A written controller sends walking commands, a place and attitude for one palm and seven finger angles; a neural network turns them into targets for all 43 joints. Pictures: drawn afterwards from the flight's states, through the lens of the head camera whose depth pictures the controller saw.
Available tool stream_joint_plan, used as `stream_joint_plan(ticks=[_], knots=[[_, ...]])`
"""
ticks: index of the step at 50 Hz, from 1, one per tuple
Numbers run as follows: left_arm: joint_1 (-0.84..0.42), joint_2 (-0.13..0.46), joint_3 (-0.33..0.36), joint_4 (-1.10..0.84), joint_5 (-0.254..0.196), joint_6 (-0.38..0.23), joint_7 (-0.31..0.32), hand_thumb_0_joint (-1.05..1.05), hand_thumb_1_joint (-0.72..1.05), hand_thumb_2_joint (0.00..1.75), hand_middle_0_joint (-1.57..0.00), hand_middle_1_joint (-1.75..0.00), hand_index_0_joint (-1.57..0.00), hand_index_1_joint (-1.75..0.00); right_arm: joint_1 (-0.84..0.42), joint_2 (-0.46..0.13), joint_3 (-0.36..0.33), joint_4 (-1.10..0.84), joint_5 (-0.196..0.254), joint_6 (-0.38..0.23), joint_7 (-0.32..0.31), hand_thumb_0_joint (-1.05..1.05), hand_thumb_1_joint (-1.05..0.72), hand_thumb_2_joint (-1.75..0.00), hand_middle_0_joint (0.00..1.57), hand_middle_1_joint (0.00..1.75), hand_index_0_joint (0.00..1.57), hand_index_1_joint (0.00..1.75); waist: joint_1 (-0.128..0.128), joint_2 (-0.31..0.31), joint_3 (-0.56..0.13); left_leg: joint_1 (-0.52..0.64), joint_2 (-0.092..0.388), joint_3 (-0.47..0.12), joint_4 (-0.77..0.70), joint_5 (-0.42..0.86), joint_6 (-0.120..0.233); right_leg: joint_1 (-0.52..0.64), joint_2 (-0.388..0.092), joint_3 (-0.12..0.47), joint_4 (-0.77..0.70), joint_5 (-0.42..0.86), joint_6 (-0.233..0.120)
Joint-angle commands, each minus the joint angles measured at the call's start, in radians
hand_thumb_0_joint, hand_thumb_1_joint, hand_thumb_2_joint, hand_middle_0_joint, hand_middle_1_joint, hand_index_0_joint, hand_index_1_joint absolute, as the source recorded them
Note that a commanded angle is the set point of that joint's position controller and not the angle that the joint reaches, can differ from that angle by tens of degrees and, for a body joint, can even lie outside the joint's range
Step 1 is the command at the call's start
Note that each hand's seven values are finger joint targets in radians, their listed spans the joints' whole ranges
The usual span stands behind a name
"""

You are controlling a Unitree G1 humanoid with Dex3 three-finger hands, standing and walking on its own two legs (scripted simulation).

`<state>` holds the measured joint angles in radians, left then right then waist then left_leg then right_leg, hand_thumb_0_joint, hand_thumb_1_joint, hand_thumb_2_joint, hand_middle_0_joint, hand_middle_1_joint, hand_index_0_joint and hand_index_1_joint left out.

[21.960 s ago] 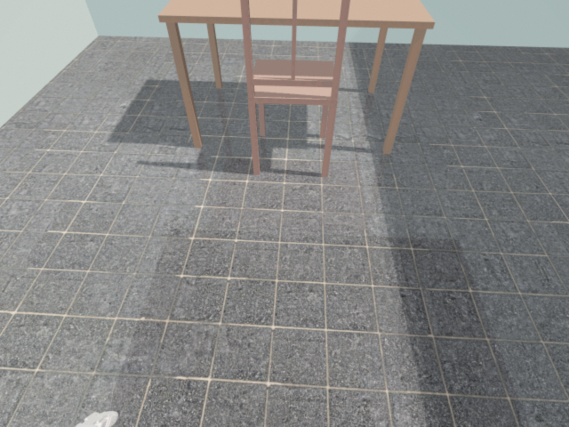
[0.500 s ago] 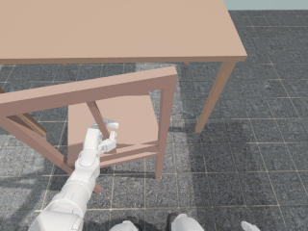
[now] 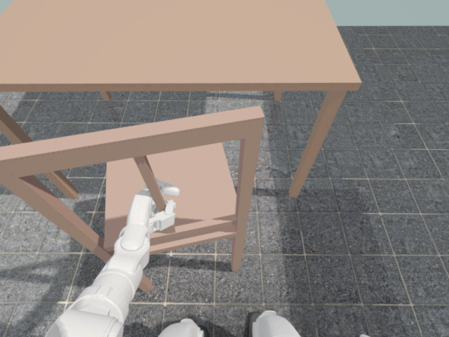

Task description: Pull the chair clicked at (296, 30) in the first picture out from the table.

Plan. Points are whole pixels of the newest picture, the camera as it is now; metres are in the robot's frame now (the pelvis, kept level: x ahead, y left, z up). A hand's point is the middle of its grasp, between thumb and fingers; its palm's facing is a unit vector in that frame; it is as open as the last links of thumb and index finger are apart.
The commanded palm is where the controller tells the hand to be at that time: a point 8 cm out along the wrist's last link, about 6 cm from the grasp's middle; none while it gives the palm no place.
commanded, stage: step backward, pulling the chair out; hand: left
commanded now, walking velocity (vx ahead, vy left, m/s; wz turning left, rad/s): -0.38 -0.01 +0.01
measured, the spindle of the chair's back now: (158, 200) +0.38 +0.15 -0.04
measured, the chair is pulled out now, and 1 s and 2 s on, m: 0.18 0.25 0.49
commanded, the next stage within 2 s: none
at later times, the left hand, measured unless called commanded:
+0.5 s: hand (168, 216) +0.34 +0.12 -0.05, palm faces -0.04 -0.98 -0.18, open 4.9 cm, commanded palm +0.34 +0.18 -0.05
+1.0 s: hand (162, 248) +0.28 +0.13 -0.05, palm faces -0.04 -0.98 -0.17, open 4.9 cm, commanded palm +0.27 +0.18 -0.05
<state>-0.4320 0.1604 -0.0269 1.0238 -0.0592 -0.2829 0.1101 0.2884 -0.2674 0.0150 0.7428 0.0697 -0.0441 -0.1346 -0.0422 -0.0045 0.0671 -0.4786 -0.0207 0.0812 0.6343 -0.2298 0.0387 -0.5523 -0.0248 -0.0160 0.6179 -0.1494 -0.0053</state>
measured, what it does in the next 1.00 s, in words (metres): steps on the spot: left foot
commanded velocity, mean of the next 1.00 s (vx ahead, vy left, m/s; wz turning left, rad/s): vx -0.38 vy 0.00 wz -0.01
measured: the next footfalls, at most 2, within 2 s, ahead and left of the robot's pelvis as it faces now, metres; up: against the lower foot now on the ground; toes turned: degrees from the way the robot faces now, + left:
left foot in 0.84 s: -0.07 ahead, +0.15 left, +0.00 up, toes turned +0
right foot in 1.02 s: +0.00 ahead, -0.11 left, +0.00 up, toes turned -2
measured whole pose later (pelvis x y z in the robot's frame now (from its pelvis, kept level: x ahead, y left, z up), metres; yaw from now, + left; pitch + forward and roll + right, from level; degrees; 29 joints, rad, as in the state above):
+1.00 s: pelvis -0.08 +0.01 +0.01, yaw +0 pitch +3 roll +1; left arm -0.47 0.17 -0.03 0.96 -0.04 -0.19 0.09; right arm 0.23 -0.25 -0.02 0.72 0.02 0.00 -0.12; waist -0.04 -0.03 0.12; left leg -0.35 0.05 0.03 0.59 -0.29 -0.04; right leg -0.45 -0.05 -0.02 0.64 -0.24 0.01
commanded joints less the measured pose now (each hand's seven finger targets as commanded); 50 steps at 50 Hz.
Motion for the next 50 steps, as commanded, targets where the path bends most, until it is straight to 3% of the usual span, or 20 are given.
stream_joint_plan(ticks=[1,4,7,10,13,15,18,21,24,26,29,31,32,34,37,40,43,45,47,50], knots=[[-0.36,0.17,0.029,-0.201,0.027,-0.039,0.014,0.0,0.9,0.9,-0.5,-1.45,-0.5,-1.45,-0.01,-0.126,-0.045,-0.105,-0.01,-0.028,-0.01,0.0,-0.9,-0.9,0.2,0.3,0.2,0.3,0.021,0.055,-0.341,0.011,0.202,-0.199,-0.165,-0.041,0.005,0.244,-0.083,0.107,0.041,-0.101,-0.018],[-0.358,0.183,0.034,-0.2,0.029,-0.033,0.013,0.0,0.9,0.9,-0.5,-1.45,-0.5,-1.45,-0.005,-0.119,-0.049,-0.107,-0.012,-0.022,-0.011,0.0,-0.9,-0.9,0.2,0.3,0.2,0.3,0.02,-0.009,-0.326,-0.025,0.158,-0.167,-0.101,-0.145,-0.008,0.24,-0.13,0.177,-0.013,-0.148,-0.04],[-0.322,0.221,0.06,-0.159,0.028,-0.032,0.02,0.0,0.9,0.9,-0.5,-1.45,-0.5,-1.45,0.04,-0.124,-0.065,-0.087,-0.011,-0.024,-0.001,0.0,-0.9,-0.9,0.2,0.3,0.2,0.3,0.008,-0.166,-0.332,0.061,0.046,-0.131,0.076,-0.269,-0.046,0.163,-0.268,0.36,-0.276,-0.239,-0.1],[-0.341,0.203,0.055,-0.15,0.034,-0.017,0.018,0.0,0.9,0.9,-0.5,-1.45,-0.5,-1.45,0.021,-0.113,-0.057,-0.063,-0.011,-0.027,0.016,0.0,-0.9,-0.9,0.2,0.3,0.2,0.3,0.003,-0.174,-0.375,0.109,0.027,-0.133,0.148,-0.257,-0.06,0.253,-0.342,0.337,-0.296,-0.02,-0.126],[-0.355,0.186,0.043,-0.159,0.035,-0.001,0.015,0.0,0.9,0.9,-0.5,-1.45,-0.5,-1.45,0.01,-0.125,-0.049,-0.046,-0.018,-0.022,0.012,0.0,-0.9,-0.9,0.2,0.3,0.2,0.3,-0.018,-0.098,-0.385,0.165,0.063,-0.149,-0.072,-0.113,-0.05,0.275,-0.26,0.188,-0.192,0.102,-0.065],[-0.355,0.156,0.018,-0.189,0.031,-0.005,0.008,0.0,0.9,0.9,-0.5,-1.45,-0.5,-1.45,-0.018,-0.136,-0.052,-0.084,-0.016,-0.018,0.002,0.0,-0.9,-0.9,0.2,0.3,0.2,0.3,0.002,0.034,-0.361,0.139,0.149,-0.188,-0.176,-0.048,-0.014,0.248,-0.141,0.096,-0.105,-0.03,-0.005],[-0.408,0.1,-0.017,-0.233,0.026,-0.003,0.003,0.0,0.9,0.9,-0.5,-1.45,-0.5,-1.45,-0.051,-0.125,-0.044,-0.125,-0.021,-0.012,-0.003,0.0,-0.9,-0.9,0.2,0.3,0.2,0.3,0.018,0.136,-0.332,0.049,0.283,-0.269,-0.293,-0.116,0.038,0.258,-0.045,0.026,0.107,-0.195,0.004],[-0.424,0.104,0.003,-0.241,0.031,-0.006,-0.007,0.0,0.9,0.9,-0.5,-1.45,-0.5,-1.45,-0.033,-0.112,-0.053,-0.107,-0.04,-0.015,-0.006,0.0,-0.9,-0.9,0.2,0.3,0.2,0.3,0.015,0.098,-0.386,0.205,0.311,-0.247,-0.16,0.361,0.051,0.238,-0.045,0.036,0.136,-0.04,0.007],[-0.435,0.083,-0.008,-0.214,0.055,-0.01,-0.016,0.0,0.9,0.9,-0.5,-1.45,-0.5,-1.45,-0.033,-0.111,-0.058,-0.085,-0.059,-0.018,0.009,0.0,-0.9,-0.9,0.2,0.3,0.2,0.3,0.011,0.167,-0.34,0.234,0.324,-0.23,-0.138,0.466,0.036,0.207,-0.046,0.036,0.115,-0.111,0.001],[-0.436,0.123,0.02,-0.228,0.062,-0.031,-0.014,0.0,0.9,0.9,-0.5,-1.45,-0.5,-1.45,-0.018,-0.11,-0.064,-0.071,-0.06,-0.023,0.013,0.0,-0.9,-0.9,0.2,0.3,0.2,0.3,-0.001,0.165,-0.41,0.309,0.314,-0.203,-0.083,0.577,0.029,0.238,-0.047,0.042,0.07,0.032,0.001],[-0.376,0.167,0.057,-0.205,0.047,-0.026,-0.015,0.0,0.9,0.9,-0.5,-1.45,-0.5,-1.45,-0.034,-0.104,-0.07,-0.086,-0.044,-0.013,0.008,0.0,-0.9,-0.9,0.2,0.3,0.2,0.3,0.003,0.038,-0.427,0.15,0.248,-0.162,-0.036,0.286,-0.019,0.365,-0.111,0.131,0.015,0.275,-0.021],[-0.353,0.211,0.076,-0.197,0.042,-0.027,-0.004,0.0,0.9,0.9,-0.5,-1.45,-0.5,-1.45,-0.031,-0.095,-0.075,-0.082,-0.038,-0.015,0.0,0.0,-0.9,-0.9,0.2,0.3,0.2,0.3,-0.007,-0.088,-0.442,0.143,0.112,-0.088,0.099,-0.043,-0.075,0.321,-0.27,0.314,-0.15,0.287,-0.084],[-0.314,0.241,0.096,-0.163,0.04,-0.018,0.003,0.0,0.9,0.9,-0.5,-1.45,-0.5,-1.45,-0.036,-0.099,-0.077,-0.08,-0.037,-0.016,0.0,0.0,-0.9,-0.9,0.2,0.3,0.2,0.3,0.006,-0.107,-0.425,0.132,0.064,-0.093,0.196,-0.231,-0.087,0.302,-0.342,0.374,-0.225,0.298,-0.128],[-0.322,0.231,0.098,-0.153,0.049,0.007,0.006,0.0,0.9,0.9,-0.5,-1.45,-0.5,-1.45,-0.061,-0.093,-0.062,-0.073,-0.041,-0.02,0.008,0.0,-0.9,-0.9,0.2,0.3,0.2,0.3,0.022,-0.122,-0.416,0.052,0.044,-0.167,0.303,-0.32,-0.086,0.363,-0.394,0.364,-0.229,0.363,-0.171],[-0.323,0.222,0.105,-0.171,0.047,0.038,0.004,0.0,0.9,0.9,-0.5,-1.45,-0.5,-1.45,-0.06,-0.103,-0.048,-0.061,-0.039,-0.016,0.007,0.0,-0.9,-0.9,0.2,0.3,0.2,0.3,0.007,-0.133,-0.419,0.077,0.056,-0.172,0.192,-0.282,-0.086,0.437,-0.352,0.238,-0.165,0.528,-0.132],[-0.31,0.162,0.058,-0.201,0.037,0.06,-0.004,0.0,0.9,0.9,-0.5,-1.45,-0.5,-1.45,-0.038,-0.109,-0.044,-0.062,-0.04,-0.003,-0.004,0.0,-0.9,-0.9,0.2,0.3,0.2,0.3,-0.005,-0.132,-0.422,0.182,0.074,-0.108,-0.117,-0.096,-0.08,0.444,-0.261,0.146,-0.13,0.485,-0.054],[-0.325,0.108,0.015,-0.24,0.027,0.063,-0.011,0.0,0.9,0.9,-0.5,-1.45,-0.5,-1.45,-0.036,-0.141,-0.073,-0.095,-0.038,0.02,-0.008,0.0,-0.9,-0.9,0.2,0.3,0.2,0.3,0.009,0.011,-0.397,0.26,0.228,-0.154,-0.217,0.268,-0.015,0.363,-0.085,0.047,-0.067,0.241,0.032],[-0.41,0.072,-0.019,-0.329,0.037,0.039,-0.023,0.0,0.9,0.9,-0.5,-1.45,-0.5,-1.45,-0.078,-0.111,-0.064,-0.136,-0.058,0.031,-0.001,0.0,-0.9,-0.9,0.2,0.3,0.2,0.3,0.006,0.241,-0.388,0.2,0.294,-0.19,-0.242,0.333,0.014,0.338,-0.055,0.004,0.111,0.052,0.028],[-0.414,0.099,0.012,-0.319,0.043,0.026,-0.02,0.0,0.9,0.9,-0.5,-1.45,-0.5,-1.45,-0.063,-0.103,-0.07,-0.125,-0.063,0.029,0.007,0.0,-0.9,-0.9,0.2,0.3,0.2,0.3,0.01,0.217,-0.353,0.237,0.338,-0.224,-0.211,0.461,0.041,0.257,-0.031,0.008,0.148,-0.151,0.016],[-0.415,0.088,0.01,-0.242,0.066,-0.009,-0.02,0.0,0.9,0.9,-0.5,-1.45,-0.5,-1.45,-0.013,-0.11,-0.082,-0.08,-0.064,0.01,0.031,0.0,-0.9,-0.9,0.2,0.3,0.2,0.3,-0.007,0.15,-0.366,0.402,0.312,-0.179,-0.051,0.737,0.013,0.257,-0.045,0.03,-0.035,0.116,-0.001]])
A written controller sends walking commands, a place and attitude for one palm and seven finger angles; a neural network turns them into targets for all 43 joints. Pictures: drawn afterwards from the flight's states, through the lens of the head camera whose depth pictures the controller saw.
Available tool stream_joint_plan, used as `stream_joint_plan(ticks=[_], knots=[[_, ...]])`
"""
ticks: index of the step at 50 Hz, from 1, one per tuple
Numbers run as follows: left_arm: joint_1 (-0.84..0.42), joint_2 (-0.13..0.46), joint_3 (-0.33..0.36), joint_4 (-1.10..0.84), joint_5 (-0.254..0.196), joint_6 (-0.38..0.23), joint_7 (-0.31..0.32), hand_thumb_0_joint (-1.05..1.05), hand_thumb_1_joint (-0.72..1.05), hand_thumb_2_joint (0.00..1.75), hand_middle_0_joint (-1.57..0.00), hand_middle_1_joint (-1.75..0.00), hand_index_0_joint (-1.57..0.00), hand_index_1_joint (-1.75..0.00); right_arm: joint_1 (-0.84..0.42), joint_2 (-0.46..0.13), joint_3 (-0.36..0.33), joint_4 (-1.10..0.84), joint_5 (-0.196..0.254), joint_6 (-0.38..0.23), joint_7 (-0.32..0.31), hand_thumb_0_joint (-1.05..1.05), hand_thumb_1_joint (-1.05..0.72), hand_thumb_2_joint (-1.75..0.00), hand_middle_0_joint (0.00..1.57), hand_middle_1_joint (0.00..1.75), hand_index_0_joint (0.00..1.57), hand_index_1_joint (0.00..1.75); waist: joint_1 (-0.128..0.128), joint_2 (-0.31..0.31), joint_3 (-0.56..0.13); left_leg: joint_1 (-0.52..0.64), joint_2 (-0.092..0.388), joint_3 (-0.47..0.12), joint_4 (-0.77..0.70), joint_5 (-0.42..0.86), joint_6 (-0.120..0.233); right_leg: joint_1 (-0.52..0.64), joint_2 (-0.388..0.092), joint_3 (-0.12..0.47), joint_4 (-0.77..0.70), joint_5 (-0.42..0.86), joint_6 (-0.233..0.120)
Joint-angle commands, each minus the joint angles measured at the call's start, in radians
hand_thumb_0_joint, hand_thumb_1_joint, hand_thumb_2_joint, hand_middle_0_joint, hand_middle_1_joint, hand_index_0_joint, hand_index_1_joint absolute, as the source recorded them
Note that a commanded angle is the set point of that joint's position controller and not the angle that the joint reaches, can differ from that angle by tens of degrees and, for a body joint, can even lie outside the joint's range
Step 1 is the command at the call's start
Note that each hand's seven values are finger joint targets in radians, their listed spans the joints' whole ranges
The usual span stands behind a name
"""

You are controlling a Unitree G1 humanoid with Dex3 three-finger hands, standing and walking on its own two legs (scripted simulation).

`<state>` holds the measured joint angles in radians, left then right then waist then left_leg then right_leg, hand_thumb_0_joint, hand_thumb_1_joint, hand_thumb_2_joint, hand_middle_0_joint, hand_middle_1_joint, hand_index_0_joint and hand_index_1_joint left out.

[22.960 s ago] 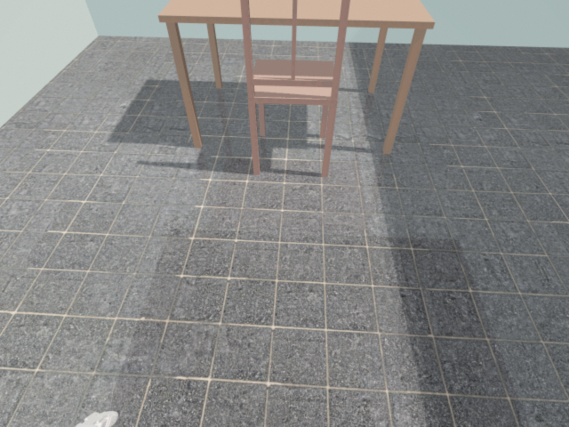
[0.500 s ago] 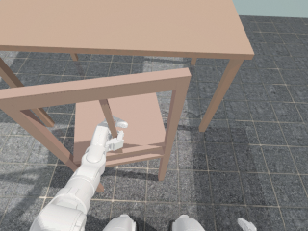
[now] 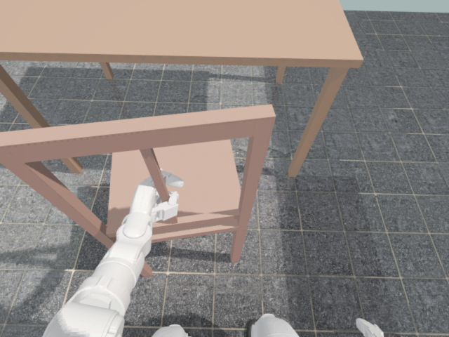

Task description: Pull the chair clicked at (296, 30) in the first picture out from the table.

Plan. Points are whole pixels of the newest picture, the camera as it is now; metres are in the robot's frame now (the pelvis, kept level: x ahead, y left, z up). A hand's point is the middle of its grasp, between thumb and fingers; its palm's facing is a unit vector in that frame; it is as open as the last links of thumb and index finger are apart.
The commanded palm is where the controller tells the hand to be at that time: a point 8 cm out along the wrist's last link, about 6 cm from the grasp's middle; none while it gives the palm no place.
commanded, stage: step backward, pulling the chair out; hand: left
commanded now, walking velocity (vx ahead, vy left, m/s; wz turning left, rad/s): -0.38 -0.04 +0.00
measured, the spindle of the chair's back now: (163, 191) +0.38 +0.14 -0.05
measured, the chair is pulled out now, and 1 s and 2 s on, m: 0.25 0.49 0.68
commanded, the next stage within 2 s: stop walking, hand still on the chair in 1.06 s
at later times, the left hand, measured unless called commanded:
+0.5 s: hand (164, 262) +0.24 +0.12 -0.06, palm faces -0.02 -0.98 -0.20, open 5.0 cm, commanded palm +0.24 +0.17 -0.06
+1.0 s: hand out of the picture +0.11 +0.12 -0.06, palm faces +0.03 -0.98 -0.21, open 5.1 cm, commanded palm +0.10 +0.17 -0.06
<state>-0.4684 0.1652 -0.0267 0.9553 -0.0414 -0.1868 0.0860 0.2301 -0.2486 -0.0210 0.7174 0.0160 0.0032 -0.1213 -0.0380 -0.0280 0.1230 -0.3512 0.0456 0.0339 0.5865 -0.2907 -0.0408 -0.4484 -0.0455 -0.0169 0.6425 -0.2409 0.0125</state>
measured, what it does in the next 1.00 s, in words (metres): walks backwards: right foot, then right foot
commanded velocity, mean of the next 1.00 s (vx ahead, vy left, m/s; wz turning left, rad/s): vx -0.36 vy -0.02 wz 0.05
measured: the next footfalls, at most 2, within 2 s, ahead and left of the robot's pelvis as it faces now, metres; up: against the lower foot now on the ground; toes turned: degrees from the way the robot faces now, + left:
right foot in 0.02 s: +0.08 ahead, -0.12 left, +0.00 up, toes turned -2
right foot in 0.42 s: -0.03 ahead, -0.13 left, +0.00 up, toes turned -3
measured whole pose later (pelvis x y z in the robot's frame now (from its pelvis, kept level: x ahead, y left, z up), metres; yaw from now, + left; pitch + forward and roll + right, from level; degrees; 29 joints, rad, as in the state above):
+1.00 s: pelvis -0.26 -0.03 +0.00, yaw -4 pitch +0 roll -3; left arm -0.50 0.22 0.09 1.08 -0.06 -0.24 0.07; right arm 0.18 -0.20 0.01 0.78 0.02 -0.05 -0.08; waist -0.02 0.08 0.18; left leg -0.46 0.13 -0.05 0.62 -0.20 -0.06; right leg -0.32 0.04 -0.03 0.55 -0.22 0.00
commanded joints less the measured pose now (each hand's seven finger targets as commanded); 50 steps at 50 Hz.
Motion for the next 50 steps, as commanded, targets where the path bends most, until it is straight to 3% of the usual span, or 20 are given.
stream_joint_plan(ticks=[1,3,5,6,11,15,17,20,22,25,27,31,34,36,37,40,45,47,49,50], knots=[[-0.387,0.11,0.02,-0.169,0.055,-0.119,0.005,0.0,0.9,0.9,-0.5,-1.45,-0.5,-1.45,0.064,-0.129,-0.047,-0.043,-0.008,-0.039,0.019,0.0,-0.9,-0.9,0.2,0.3,0.2,0.3,-0.024,0.165,-0.471,0.303,0.214,-0.092,0.04,0.809,0.062,0.206,-0.047,0.05,-0.114,0.456,-0.023],[-0.362,0.194,0.078,-0.106,0.046,-0.121,0.013,0.0,0.9,0.9,-0.5,-1.45,-0.5,-1.45,0.061,-0.136,-0.057,-0.029,0.008,-0.04,0.004,0.0,-0.9,-0.9,0.2,0.3,0.2,0.3,-0.031,0.013,-0.524,0.15,0.136,-0.035,0.081,0.503,-0.001,0.352,-0.138,0.134,-0.101,0.777,-0.055],[-0.329,0.209,0.088,-0.067,0.041,-0.116,0.01,0.0,0.9,0.9,-0.5,-1.45,-0.5,-1.45,0.019,-0.119,-0.049,-0.034,0.013,-0.049,-0.005,0.0,-0.9,-0.9,0.2,0.3,0.2,0.3,-0.007,-0.076,-0.512,0.02,0.029,-0.044,0.207,-0.134,-0.016,0.333,-0.267,0.242,-0.192,0.736,-0.117],[-0.307,0.218,0.095,-0.054,0.04,-0.107,0.011,0.0,0.9,0.9,-0.5,-1.45,-0.5,-1.45,0.0,-0.113,-0.041,-0.037,0.012,-0.053,-0.008,0.0,-0.9,-0.9,0.2,0.3,0.2,0.3,0.008,-0.095,-0.483,-0.012,0.008,-0.072,0.252,-0.223,-0.01,0.28,-0.292,0.252,-0.23,0.57,-0.125],[-0.265,0.177,0.08,-0.086,0.03,-0.08,0.015,0.0,0.9,0.9,-0.5,-1.45,-0.5,-1.45,0.026,-0.125,-0.016,-0.024,0.005,-0.064,-0.016,0.0,-0.9,-0.9,0.2,0.3,0.2,0.3,-0.011,-0.124,-0.47,0.074,0.031,-0.064,-0.088,-0.016,0.02,0.262,-0.173,0.117,-0.201,0.305,-0.039],[-0.329,0.115,0.026,-0.185,0.024,-0.098,0.007,0.0,0.9,0.9,-0.5,-1.45,-0.5,-1.45,-0.047,-0.125,-0.015,-0.098,-0.01,-0.047,-0.01,0.0,-0.9,-0.9,0.2,0.3,0.2,0.3,0.018,0.286,-0.347,-0.116,0.284,-0.271,-0.281,0.076,0.153,0.212,0.01,0.016,0.156,-0.119,0.0],[-0.358,0.139,0.05,-0.188,0.018,-0.103,0.006,0.0,0.9,0.9,-0.5,-1.45,-0.5,-1.45,-0.004,-0.12,-0.025,-0.074,-0.009,-0.052,-0.008,0.0,-0.9,-0.9,0.2,0.3,0.2,0.3,0.007,0.175,-0.376,0.042,0.298,-0.258,-0.163,0.397,0.178,0.158,0.017,0.029,0.116,-0.125,0.002],[-0.373,0.125,0.037,-0.134,0.047,-0.121,0.004,0.0,0.9,0.9,-0.5,-1.45,-0.5,-1.45,0.036,-0.135,-0.04,-0.038,-0.011,-0.069,0.012,0.0,-0.9,-0.9,0.2,0.3,0.2,0.3,-0.009,0.16,-0.416,0.189,0.23,-0.184,-0.022,0.62,0.119,0.192,-0.004,0.046,-0.097,0.16,-0.008],[-0.365,0.153,0.042,-0.101,0.061,-0.127,0.002,0.0,0.9,0.9,-0.5,-1.45,-0.5,-1.45,0.026,-0.141,-0.04,-0.026,-0.013,-0.067,0.012,0.0,-0.9,-0.9,0.2,0.3,0.2,0.3,-0.01,0.22,-0.387,0.11,0.193,-0.142,-0.031,0.498,0.077,0.223,-0.044,0.065,-0.112,0.306,-0.019],[-0.336,0.243,0.095,-0.097,0.039,-0.137,0.013,0.0,0.9,0.9,-0.5,-1.45,-0.5,-1.45,0.016,-0.119,-0.054,-0.032,0.013,-0.071,-0.002,0.0,-0.9,-0.9,0.2,0.3,0.2,0.3,-0.016,-0.059,-0.497,0.065,0.04,-0.035,0.133,0.083,0.007,0.263,-0.209,0.235,-0.226,0.396,-0.07],[-0.272,0.258,0.114,-0.047,0.035,-0.119,0.018,0.0,0.9,0.9,-0.5,-1.45,-0.5,-1.45,-0.027,-0.124,-0.046,-0.035,0.012,-0.074,-0.006,0.0,-0.9,-0.9,0.2,0.3,0.2,0.3,0.021,-0.063,-0.445,-0.009,-0.02,-0.087,0.292,-0.195,-0.001,0.193,-0.302,0.296,-0.312,0.191,-0.145],[-0.252,0.199,0.101,-0.052,0.03,-0.083,0.016,0.0,0.9,0.9,-0.5,-1.45,-0.5,-1.45,0.013,-0.121,-0.011,-0.019,0.003,-0.083,-0.008,0.0,-0.9,-0.9,0.2,0.3,0.2,0.3,0.002,-0.147,-0.416,0.041,-0.012,-0.09,0.069,-0.14,0.01,0.218,-0.225,0.159,-0.259,0.23,-0.094],[-0.271,0.153,0.058,-0.09,0.022,-0.089,0.011,0.0,0.9,0.9,-0.5,-1.45,-0.5,-1.45,0.022,-0.17,-0.028,-0.038,0.002,-0.082,-0.017,0.0,-0.9,-0.9,0.2,0.3,0.2,0.3,0.005,0.074,-0.37,0.09,0.154,-0.212,-0.206,0.218,0.09,0.153,-0.033,0.044,-0.102,0.109,0.016],[-0.362,0.107,0.017,-0.175,0.026,-0.098,0.002,0.0,0.9,0.9,-0.5,-1.45,-0.5,-1.45,-0.032,-0.132,-0.016,-0.078,-0.016,-0.071,-0.003,0.0,-0.9,-0.9,0.2,0.3,0.2,0.3,0.011,0.316,-0.373,0.013,0.3,-0.344,-0.281,0.2,0.161,0.132,0.009,0.031,0.183,-0.152,-0.001],[-0.383,0.125,0.035,-0.189,0.02,-0.098,0.005,0.0,0.9,0.9,-0.5,-1.45,-0.5,-1.45,-0.017,-0.125,-0.02,-0.069,-0.02,-0.069,-0.005,0.0,-0.9,-0.9,0.2,0.3,0.2,0.3,0.005,0.303,-0.387,0.072,0.328,-0.365,-0.251,0.342,0.197,0.09,0.016,0.046,0.264,-0.187,-0.001],[-0.389,0.103,0.03,-0.126,0.029,-0.099,0.004,0.0,0.9,0.9,-0.5,-1.45,-0.5,-1.45,0.046,-0.14,-0.041,-0.027,-0.017,-0.077,0.017,0.0,-0.9,-0.9,0.2,0.3,0.2,0.3,-0.01,0.182,-0.39,0.333,0.3,-0.285,-0.096,0.792,0.188,0.003,0.03,0.04,0.115,-0.205,-0.002],[-0.358,0.166,0.07,-0.075,0.04,-0.114,0.002,0.0,0.9,0.9,-0.5,-1.45,-0.5,-1.45,0.043,-0.147,-0.043,-0.003,-0.014,-0.085,0.03,0.0,-0.9,-0.9,0.2,0.3,0.2,0.3,0.0,0.323,-0.406,0.327,0.239,-0.223,-0.046,0.677,0.143,0.127,0.033,0.028,-0.129,-0.083,-0.004],[-0.285,0.219,0.108,-0.04,0.042,-0.109,-0.004,0.0,0.9,0.9,-0.5,-1.45,-0.5,-1.45,0.027,-0.148,-0.038,-0.012,-0.004,-0.081,0.026,0.0,-0.9,-0.9,0.2,0.3,0.2,0.3,0.017,0.239,-0.402,0.186,0.18,-0.182,0.002,0.487,0.097,0.264,-0.004,0.046,-0.252,0.164,-0.009],[-0.29,0.311,0.16,-0.02,0.035,-0.099,0.004,0.0,0.9,0.9,-0.5,-1.45,-0.5,-1.45,0.002,-0.125,-0.05,-0.034,0.025,-0.081,0.014,0.0,-0.9,-0.9,0.2,0.3,0.2,0.3,0.004,-0.199,-0.424,0.008,0.008,-0.027,0.192,-0.05,-0.005,0.259,-0.241,0.27,-0.293,0.212,-0.095],[-0.287,0.318,0.172,-0.012,0.027,-0.089,0.008,0.0,0.9,0.9,-0.5,-1.45,-0.5,-1.45,-0.056,-0.136,-0.049,-0.044,0.025,-0.084,0.01,0.0,-0.9,-0.9,0.2,0.3,0.2,0.3,0.041,-0.222,-0.393,-0.049,-0.031,-0.083,0.369,-0.194,-0.009,0.202,-0.315,0.322,-0.317,0.185,-0.155]])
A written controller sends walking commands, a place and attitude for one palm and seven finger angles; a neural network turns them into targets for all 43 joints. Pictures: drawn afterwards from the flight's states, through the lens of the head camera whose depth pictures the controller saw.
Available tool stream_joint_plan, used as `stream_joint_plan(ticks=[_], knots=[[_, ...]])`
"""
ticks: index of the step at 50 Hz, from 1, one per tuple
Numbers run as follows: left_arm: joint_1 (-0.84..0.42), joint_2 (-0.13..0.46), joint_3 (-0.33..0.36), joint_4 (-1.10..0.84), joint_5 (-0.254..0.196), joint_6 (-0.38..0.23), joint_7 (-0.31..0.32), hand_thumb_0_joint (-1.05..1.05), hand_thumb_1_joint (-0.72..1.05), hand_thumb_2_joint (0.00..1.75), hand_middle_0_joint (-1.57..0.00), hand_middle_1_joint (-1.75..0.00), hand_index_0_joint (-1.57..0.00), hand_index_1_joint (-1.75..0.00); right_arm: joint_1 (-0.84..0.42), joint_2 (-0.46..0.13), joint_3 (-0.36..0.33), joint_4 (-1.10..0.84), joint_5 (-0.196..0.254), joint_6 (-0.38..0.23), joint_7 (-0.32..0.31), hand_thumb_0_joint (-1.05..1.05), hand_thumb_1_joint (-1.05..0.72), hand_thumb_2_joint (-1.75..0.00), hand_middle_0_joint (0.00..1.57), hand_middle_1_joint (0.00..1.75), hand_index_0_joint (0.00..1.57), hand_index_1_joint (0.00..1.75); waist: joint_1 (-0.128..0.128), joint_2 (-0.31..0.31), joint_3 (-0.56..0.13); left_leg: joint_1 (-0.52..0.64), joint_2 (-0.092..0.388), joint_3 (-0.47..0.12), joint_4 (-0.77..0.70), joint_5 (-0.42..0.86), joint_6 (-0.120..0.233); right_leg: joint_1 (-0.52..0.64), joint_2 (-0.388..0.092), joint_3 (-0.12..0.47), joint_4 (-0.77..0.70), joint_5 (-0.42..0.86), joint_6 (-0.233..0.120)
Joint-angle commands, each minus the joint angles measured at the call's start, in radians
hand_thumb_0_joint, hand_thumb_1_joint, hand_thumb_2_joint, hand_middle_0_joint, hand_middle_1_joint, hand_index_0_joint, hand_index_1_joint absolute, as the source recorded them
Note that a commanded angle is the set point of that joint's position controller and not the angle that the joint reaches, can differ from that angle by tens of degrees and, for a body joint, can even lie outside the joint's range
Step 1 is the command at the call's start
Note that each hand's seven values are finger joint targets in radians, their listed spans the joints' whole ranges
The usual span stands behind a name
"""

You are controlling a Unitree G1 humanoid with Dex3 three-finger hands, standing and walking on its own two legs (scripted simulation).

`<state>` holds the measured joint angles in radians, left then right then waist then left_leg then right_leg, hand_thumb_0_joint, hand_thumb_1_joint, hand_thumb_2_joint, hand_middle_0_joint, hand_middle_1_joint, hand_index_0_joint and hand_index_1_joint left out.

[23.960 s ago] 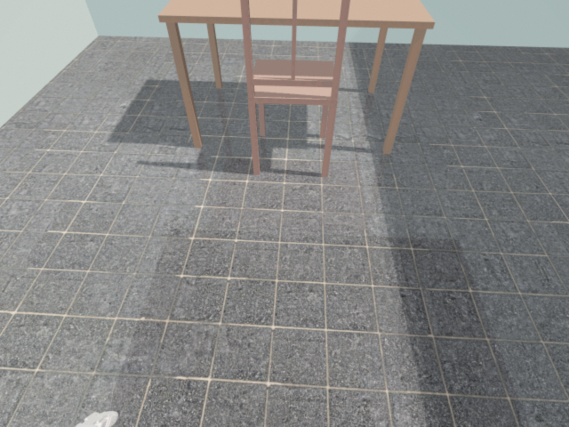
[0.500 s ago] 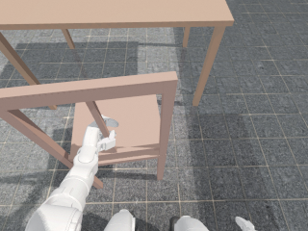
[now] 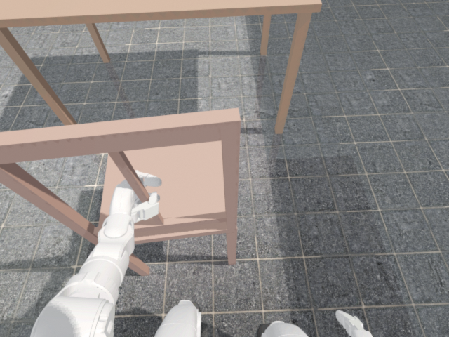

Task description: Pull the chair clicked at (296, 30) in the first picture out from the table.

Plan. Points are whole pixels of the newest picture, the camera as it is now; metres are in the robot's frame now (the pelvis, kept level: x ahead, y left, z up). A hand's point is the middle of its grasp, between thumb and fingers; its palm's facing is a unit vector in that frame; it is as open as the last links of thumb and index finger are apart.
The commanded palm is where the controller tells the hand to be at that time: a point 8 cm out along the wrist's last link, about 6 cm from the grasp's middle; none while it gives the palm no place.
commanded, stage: step backward, pulling the chair out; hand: left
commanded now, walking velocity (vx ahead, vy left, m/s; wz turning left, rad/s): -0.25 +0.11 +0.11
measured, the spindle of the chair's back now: (142, 193) +0.38 +0.20 -0.05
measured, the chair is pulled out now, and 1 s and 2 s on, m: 0.49 0.68 0.68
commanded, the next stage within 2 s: stop walking, hand still on the chair in 0.06 s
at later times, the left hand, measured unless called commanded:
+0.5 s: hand (153, 286) +0.20 +0.14 -0.05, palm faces +0.05 -0.98 -0.17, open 5.0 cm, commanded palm +0.18 +0.19 -0.04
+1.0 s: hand (148, 301) +0.18 +0.15 -0.05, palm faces +0.02 -0.98 -0.18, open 5.0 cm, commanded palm +0.16 +0.20 -0.04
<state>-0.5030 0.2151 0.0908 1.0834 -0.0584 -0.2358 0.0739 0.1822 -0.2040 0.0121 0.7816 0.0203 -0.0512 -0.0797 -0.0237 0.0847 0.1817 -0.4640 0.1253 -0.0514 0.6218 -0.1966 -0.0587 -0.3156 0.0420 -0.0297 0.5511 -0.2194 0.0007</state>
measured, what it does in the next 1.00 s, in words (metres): steps on the spot: left foot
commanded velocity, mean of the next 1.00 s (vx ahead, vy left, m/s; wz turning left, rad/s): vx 0.03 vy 0.00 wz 0.01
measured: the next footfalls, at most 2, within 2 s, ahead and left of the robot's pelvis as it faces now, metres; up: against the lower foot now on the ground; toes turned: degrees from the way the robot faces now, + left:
left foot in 0.22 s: -0.04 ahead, +0.14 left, +0.00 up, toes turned +3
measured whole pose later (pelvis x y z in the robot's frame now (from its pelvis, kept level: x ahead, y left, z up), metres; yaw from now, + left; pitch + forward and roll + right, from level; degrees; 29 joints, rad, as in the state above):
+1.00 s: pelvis -0.07 +0.02 +0.02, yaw +1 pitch -1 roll +1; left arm 0.00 0.11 -0.09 0.68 -0.02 -0.15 0.10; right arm 0.22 -0.22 0.02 0.71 0.02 -0.03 -0.12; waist -0.01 0.03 0.02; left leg -0.16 0.01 0.04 0.43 -0.25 -0.01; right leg -0.27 -0.04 0.01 0.44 -0.16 0.02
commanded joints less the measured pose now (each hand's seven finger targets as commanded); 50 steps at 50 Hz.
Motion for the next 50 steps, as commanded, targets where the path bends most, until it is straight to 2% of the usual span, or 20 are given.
stream_joint_plan(ticks=[1,2,3,5,8,10,12,13,14,17,19,21,22,24,28,31,32,37,41,50], knots=[[-0.233,0.222,0.032,-0.143,0.046,-0.033,0.021,0.0,0.9,0.9,-0.5,-1.45,-0.5,-1.45,-0.023,-0.167,-0.066,-0.106,0.009,-0.033,-0.032,0.0,-0.9,-0.9,0.2,0.3,0.2,0.3,0.032,-0.236,-0.459,0.016,-0.102,-0.042,0.409,-0.307,0.009,0.104,-0.432,0.33,-0.195,0.207,-0.183],[-0.218,0.221,0.032,-0.157,0.042,-0.021,0.024,0.0,0.9,0.9,-0.5,-1.45,-0.5,-1.45,-0.018,-0.164,-0.051,-0.095,-0.001,-0.03,-0.031,0.0,-0.9,-0.9,0.2,0.3,0.2,0.3,0.024,-0.145,-0.464,0.019,-0.1,-0.06,0.377,-0.31,0.014,0.136,-0.423,0.288,-0.15,0.302,-0.181],[-0.219,0.227,0.052,-0.152,0.049,-0.015,0.031,0.0,0.9,0.9,-0.5,-1.45,-0.5,-1.45,-0.009,-0.151,-0.04,-0.089,0.001,-0.031,-0.033,0.0,-0.9,-0.9,0.2,0.3,0.2,0.3,0.015,-0.177,-0.474,0.033,-0.097,-0.051,0.329,-0.292,0.012,0.171,-0.385,0.223,-0.104,0.4,-0.155],[-0.214,0.207,0.041,-0.148,0.045,-0.002,0.033,0.0,0.9,0.9,-0.5,-1.45,-0.5,-1.45,0.007,-0.162,-0.036,-0.091,0.007,-0.033,-0.041,0.0,-0.9,-0.9,0.2,0.3,0.2,0.3,0.013,-0.257,-0.477,0.073,-0.109,-0.018,0.209,-0.283,0.011,0.204,-0.364,0.192,-0.091,0.496,-0.127],[-0.219,0.171,0.001,-0.143,0.034,0.026,0.035,0.0,0.9,0.9,-0.5,-1.45,-0.5,-1.45,0.061,-0.184,-0.038,-0.078,0.008,-0.029,-0.058,0.0,-0.9,-0.9,0.2,0.3,0.2,0.3,0.005,-0.242,-0.458,0.178,-0.101,0.024,-0.037,-0.199,0.017,0.184,-0.347,0.183,-0.107,0.432,-0.102],[-0.184,0.129,-0.03,-0.374,0.026,0.027,0.032,0.0,0.9,0.9,-0.5,-1.45,-0.5,-1.45,0.049,-0.182,-0.049,-0.14,-0.002,-0.021,-0.065,0.0,-0.9,-0.9,0.2,0.3,0.2,0.3,-0.002,-0.199,-0.483,0.289,-0.059,0.042,-0.245,-0.004,0.047,0.213,-0.293,0.149,-0.062,0.299,-0.054],[-0.152,0.058,-0.078,-0.407,0.022,0.043,0.022,0.0,0.9,0.9,-0.5,-1.45,-0.5,-1.45,0.032,-0.196,-0.055,-0.173,0.003,-0.007,-0.061,0.0,-0.9,-0.9,0.2,0.3,0.2,0.3,0.017,0.008,-0.448,0.337,0.078,-0.069,-0.297,0.112,0.115,0.105,-0.139,0.053,0.005,0.01,0.019],[-0.173,0.01,-0.116,-0.408,0.026,0.044,0.02,0.0,0.9,0.9,-0.5,-1.45,-0.5,-1.45,0.001,-0.17,-0.032,-0.182,-0.004,0.001,-0.054,0.0,-0.9,-0.9,0.2,0.3,0.2,0.3,0.008,0.179,-0.412,0.263,0.117,-0.148,-0.327,0.089,0.153,0.082,-0.104,0.006,0.117,-0.111,0.025],[-0.179,0.018,-0.108,-0.435,0.036,0.048,0.021,0.0,0.9,0.9,-0.5,-1.45,-0.5,-1.45,-0.003,-0.157,-0.03,-0.191,-0.008,0.002,-0.046,0.0,-0.9,-0.9,0.2,0.3,0.2,0.3,0.016,0.212,-0.385,0.217,0.133,-0.164,-0.329,0.088,0.176,0.095,-0.09,0.001,0.165,-0.172,0.019],[-0.111,0.032,-0.104,-0.428,0.031,0.064,0.011,0.0,0.9,0.9,-0.5,-1.45,-0.5,-1.45,0.048,-0.173,-0.047,-0.18,0.004,-0.001,-0.031,0.0,-0.9,-0.9,0.2,0.3,0.2,0.3,0.007,-0.01,-0.391,0.292,0.077,-0.094,-0.209,0.153,0.146,0.166,-0.075,0.009,-0.066,-0.052,0.022],[-0.098,0.015,-0.127,-0.439,0.044,0.056,0.009,0.0,0.9,0.9,-0.5,-1.45,-0.5,-1.45,0.035,-0.163,-0.044,-0.181,-0.001,-0.011,-0.027,0.0,-0.9,-0.9,0.2,0.3,0.2,0.3,-0.01,-0.005,-0.39,0.284,-0.001,-0.02,-0.197,0.043,0.095,0.192,-0.117,0.07,-0.163,0.013,0.001],[-0.058,0.054,-0.1,-0.42,0.048,0.054,0.016,0.0,0.9,0.9,-0.5,-1.45,-0.5,-1.45,0.03,-0.149,-0.044,-0.175,0.0,-0.01,-0.03,0.0,-0.9,-0.9,0.2,0.3,0.2,0.3,-0.002,-0.077,-0.358,0.24,-0.051,0.024,-0.219,-0.242,0.078,0.127,-0.151,0.146,-0.229,-0.252,-0.011],[-0.029,0.067,-0.097,-0.429,0.043,0.058,0.017,0.0,0.9,0.9,-0.5,-1.45,-0.5,-1.45,0.042,-0.154,-0.048,-0.163,0.004,-0.01,-0.037,0.0,-0.9,-0.9,0.2,0.3,0.2,0.3,-0.006,-0.104,-0.305,0.26,-0.061,0.034,-0.217,-0.267,0.079,0.059,-0.151,0.161,-0.265,-0.314,-0.017],[0.023,0.065,-0.087,-0.42,0.046,0.059,0.024,0.0,0.9,0.9,-0.5,-1.45,-0.5,-1.45,0.036,-0.139,-0.036,-0.165,-0.006,-0.013,-0.042,0.0,-0.9,-0.9,0.2,0.3,0.2,0.3,-0.001,-0.158,-0.305,0.273,-0.069,0.038,-0.209,-0.261,0.086,0.034,-0.158,0.159,-0.281,-0.367,-0.015],[0.122,0.058,-0.082,-0.439,0.053,0.054,0.03,0.0,0.9,0.9,-0.5,-1.45,-0.5,-1.45,0.018,-0.132,-0.029,-0.167,-0.013,-0.02,-0.047,0.0,-0.9,-0.9,0.2,0.3,0.2,0.3,0.006,-0.113,-0.285,0.274,-0.056,0.015,-0.24,-0.2,0.093,0.037,-0.149,0.145,-0.264,-0.276,-0.007],[0.166,0.037,-0.093,-0.446,0.054,0.051,0.03,0.0,0.9,0.9,-0.5,-1.45,-0.5,-1.45,0.004,-0.125,-0.025,-0.177,-0.012,-0.022,-0.048,0.0,-0.9,-0.9,0.2,0.3,0.2,0.3,0.01,-0.177,-0.264,0.273,-0.05,0.013,-0.239,-0.16,0.093,0.021,-0.152,0.144,-0.269,-0.244,-0.006],[0.177,0.05,-0.091,-0.473,0.054,0.048,0.031,0.0,0.9,0.9,-0.5,-1.45,-0.5,-1.45,0.002,-0.129,-0.028,-0.169,-0.01,-0.026,-0.05,0.0,-0.9,-0.9,0.2,0.3,0.2,0.3,0.007,-0.121,-0.258,0.285,-0.046,0.013,-0.25,-0.133,0.092,0.02,-0.149,0.135,-0.264,-0.197,-0.006],[0.246,0.019,-0.118,-0.498,0.054,0.046,0.033,0.0,0.9,0.9,-0.5,-1.45,-0.5,-1.45,-0.009,-0.13,-0.024,-0.179,-0.008,-0.031,-0.05,0.0,-0.9,-0.9,0.2,0.3,0.2,0.3,0.008,-0.079,-0.274,0.277,-0.025,-0.002,-0.274,-0.026,0.087,0.073,-0.136,0.103,-0.205,-0.028,-0.008],[0.272,0.006,-0.127,-0.534,0.053,0.044,0.034,0.0,0.9,0.9,-0.5,-1.45,-0.5,-1.45,-0.015,-0.128,-0.024,-0.197,-0.009,-0.028,-0.049,0.0,-0.9,-0.9,0.2,0.3,0.2,0.3,0.013,-0.099,-0.321,0.295,-0.015,0.001,-0.27,0.061,0.08,0.127,-0.136,0.093,-0.161,0.1,-0.012],[0.326,-0.006,-0.144,-0.558,0.049,0.054,0.035,0.0,0.9,0.9,-0.5,-1.45,-0.5,-1.45,-0.023,-0.127,-0.024,-0.207,-0.011,-0.013,-0.052,0.0,-0.9,-0.9,0.2,0.3,0.2,0.3,0.01,-0.099,-0.319,0.31,-0.021,0.01,-0.264,0.082,0.071,0.135,-0.146,0.094,-0.17,0.147,-0.017]])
